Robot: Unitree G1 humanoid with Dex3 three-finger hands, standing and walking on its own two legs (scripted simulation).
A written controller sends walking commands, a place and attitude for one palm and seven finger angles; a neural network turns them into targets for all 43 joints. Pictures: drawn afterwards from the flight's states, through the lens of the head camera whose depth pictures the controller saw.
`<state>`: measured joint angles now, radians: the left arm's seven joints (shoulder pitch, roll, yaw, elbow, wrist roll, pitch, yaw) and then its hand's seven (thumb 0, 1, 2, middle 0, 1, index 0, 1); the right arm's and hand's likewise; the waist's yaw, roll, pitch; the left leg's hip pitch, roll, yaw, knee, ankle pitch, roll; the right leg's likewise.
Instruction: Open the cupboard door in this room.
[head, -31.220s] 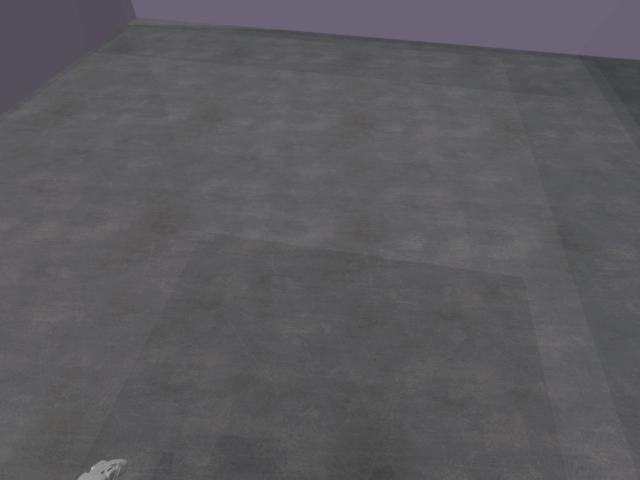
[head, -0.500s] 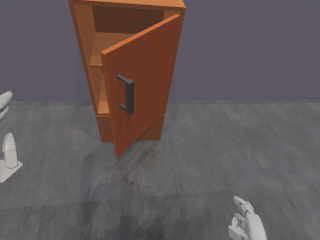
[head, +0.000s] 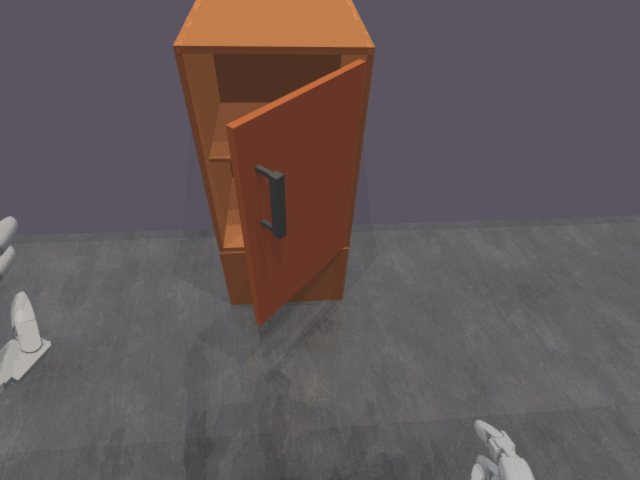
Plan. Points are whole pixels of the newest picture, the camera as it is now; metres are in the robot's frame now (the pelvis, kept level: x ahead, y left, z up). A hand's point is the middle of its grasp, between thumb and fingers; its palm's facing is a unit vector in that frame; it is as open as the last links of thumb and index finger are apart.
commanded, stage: stop stepping back and stand still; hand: left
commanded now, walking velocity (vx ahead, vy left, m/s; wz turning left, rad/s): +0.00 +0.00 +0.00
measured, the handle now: (270, 202) +0.61 +0.13 -0.02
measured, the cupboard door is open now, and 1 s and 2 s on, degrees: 47 47 47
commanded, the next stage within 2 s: let the arm hang, fingers relaxed in 0.40 s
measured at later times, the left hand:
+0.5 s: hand (19, 360) +0.18 +0.28 +0.15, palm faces +0.41 -0.79 -0.46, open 7.4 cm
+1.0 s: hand out of the picture -0.08 +0.20 -0.17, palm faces +0.05 -0.98 -0.21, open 7.3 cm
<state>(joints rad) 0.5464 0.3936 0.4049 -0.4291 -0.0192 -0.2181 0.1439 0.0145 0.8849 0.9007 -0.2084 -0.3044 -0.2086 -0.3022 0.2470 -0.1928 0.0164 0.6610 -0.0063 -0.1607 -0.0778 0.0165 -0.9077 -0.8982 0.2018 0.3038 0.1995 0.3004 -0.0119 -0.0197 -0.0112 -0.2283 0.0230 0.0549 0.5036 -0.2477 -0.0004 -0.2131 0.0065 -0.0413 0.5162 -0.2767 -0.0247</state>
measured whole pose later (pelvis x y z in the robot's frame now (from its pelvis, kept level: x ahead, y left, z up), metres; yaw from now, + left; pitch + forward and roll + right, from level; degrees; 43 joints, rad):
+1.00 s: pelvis -0.03 +0.00 +0.01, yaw +3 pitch -1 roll +0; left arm 0.32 0.21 0.00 1.15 0.01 0.02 0.01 0.01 0.93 0.90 -0.20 -0.30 -0.20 -0.30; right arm 0.27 -0.22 0.00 1.12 -0.02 0.03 -0.01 0.01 -0.91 -0.90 0.20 0.30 0.20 0.30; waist 0.01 0.00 0.09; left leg -0.24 0.01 0.01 0.43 -0.16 0.01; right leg -0.20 -0.01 -0.09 0.42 -0.19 -0.02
